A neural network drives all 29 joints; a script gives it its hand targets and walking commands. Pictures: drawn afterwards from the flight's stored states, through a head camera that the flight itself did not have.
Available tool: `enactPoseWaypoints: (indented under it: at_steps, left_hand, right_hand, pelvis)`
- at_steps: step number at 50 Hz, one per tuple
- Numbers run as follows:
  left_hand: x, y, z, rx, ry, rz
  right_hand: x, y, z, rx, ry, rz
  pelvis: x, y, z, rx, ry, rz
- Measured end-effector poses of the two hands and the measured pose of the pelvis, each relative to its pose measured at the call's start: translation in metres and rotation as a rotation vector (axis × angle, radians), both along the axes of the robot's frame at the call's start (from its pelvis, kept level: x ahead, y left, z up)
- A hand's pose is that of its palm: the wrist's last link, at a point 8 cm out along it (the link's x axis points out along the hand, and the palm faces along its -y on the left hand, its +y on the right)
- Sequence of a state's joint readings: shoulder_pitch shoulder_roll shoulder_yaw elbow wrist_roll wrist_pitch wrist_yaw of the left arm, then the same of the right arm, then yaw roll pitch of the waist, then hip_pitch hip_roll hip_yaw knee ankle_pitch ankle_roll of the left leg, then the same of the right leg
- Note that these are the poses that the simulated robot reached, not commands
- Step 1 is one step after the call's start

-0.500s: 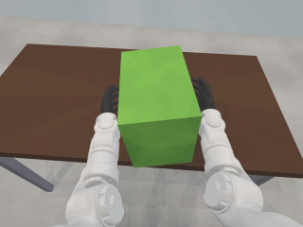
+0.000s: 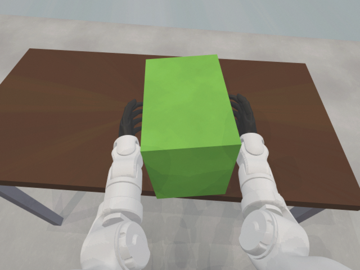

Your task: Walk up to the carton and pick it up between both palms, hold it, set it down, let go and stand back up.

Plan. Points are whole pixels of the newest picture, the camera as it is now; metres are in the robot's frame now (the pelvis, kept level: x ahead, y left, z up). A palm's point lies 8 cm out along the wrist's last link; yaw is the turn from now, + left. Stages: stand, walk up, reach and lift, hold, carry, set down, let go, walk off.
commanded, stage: set down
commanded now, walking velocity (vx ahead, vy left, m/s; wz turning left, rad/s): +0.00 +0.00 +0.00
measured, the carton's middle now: (186, 128) +0.44 -0.02 +0.03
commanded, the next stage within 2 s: none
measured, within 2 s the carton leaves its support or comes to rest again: rests again in 0.82 s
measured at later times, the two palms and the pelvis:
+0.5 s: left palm (130, 134) +0.39 +0.12 +0.06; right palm (246, 133) +0.39 -0.15 +0.06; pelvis +0.00 +0.00 +0.00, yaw +0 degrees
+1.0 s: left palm (126, 128) +0.42 +0.13 +0.05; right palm (240, 129) +0.42 -0.15 +0.04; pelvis -0.01 +0.00 -0.01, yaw -2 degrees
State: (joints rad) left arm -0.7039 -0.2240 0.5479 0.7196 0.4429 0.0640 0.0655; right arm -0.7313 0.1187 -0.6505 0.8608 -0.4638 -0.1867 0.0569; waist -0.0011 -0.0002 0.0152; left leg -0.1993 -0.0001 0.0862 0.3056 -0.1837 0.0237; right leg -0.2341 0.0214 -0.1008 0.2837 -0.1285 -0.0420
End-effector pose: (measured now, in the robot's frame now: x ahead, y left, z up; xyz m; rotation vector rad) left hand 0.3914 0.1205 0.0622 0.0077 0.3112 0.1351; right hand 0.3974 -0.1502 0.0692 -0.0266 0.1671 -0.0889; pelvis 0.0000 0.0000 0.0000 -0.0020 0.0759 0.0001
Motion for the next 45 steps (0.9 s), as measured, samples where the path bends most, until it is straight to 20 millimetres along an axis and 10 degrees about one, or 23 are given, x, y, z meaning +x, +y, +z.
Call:
enactPoseWaypoints:
  at_steps: [45]
  left_hand:
    - [0.016,0.004,-0.017,0.037,-0.021,-0.003]
  right_hand:
    - [0.006,0.0,-0.026,0.005,0.1,0.016]
  pelvis:
    - [-0.006,0.003,-0.006,-0.008,0.116,-0.033]
